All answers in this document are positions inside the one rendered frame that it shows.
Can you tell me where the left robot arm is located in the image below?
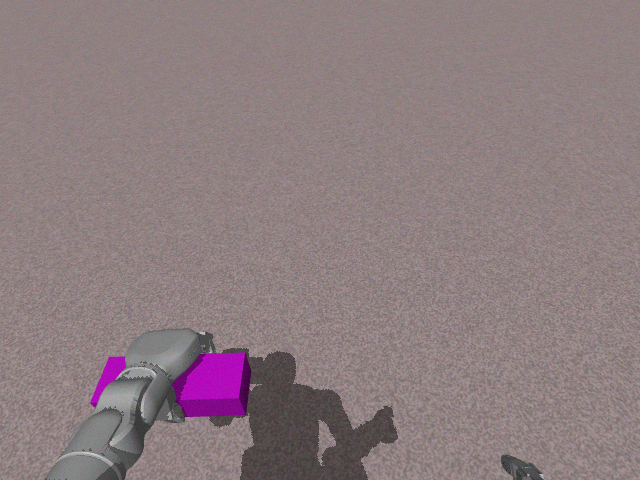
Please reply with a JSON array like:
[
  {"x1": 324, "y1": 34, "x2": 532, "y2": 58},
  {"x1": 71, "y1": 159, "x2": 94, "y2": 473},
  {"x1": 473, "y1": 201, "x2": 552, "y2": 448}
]
[{"x1": 44, "y1": 363, "x2": 170, "y2": 480}]

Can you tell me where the left robot hand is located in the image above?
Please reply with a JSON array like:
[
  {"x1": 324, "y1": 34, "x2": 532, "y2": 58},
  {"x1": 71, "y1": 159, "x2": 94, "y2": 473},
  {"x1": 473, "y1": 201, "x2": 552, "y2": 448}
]
[{"x1": 125, "y1": 329, "x2": 216, "y2": 423}]

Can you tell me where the carton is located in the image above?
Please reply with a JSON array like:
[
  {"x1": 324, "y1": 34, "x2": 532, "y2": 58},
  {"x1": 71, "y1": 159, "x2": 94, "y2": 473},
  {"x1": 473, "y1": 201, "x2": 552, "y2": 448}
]
[{"x1": 90, "y1": 352, "x2": 251, "y2": 417}]

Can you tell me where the right robot hand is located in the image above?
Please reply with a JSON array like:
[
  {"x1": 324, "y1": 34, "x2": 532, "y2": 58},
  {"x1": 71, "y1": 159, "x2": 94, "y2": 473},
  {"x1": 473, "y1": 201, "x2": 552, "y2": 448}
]
[{"x1": 501, "y1": 455, "x2": 544, "y2": 480}]

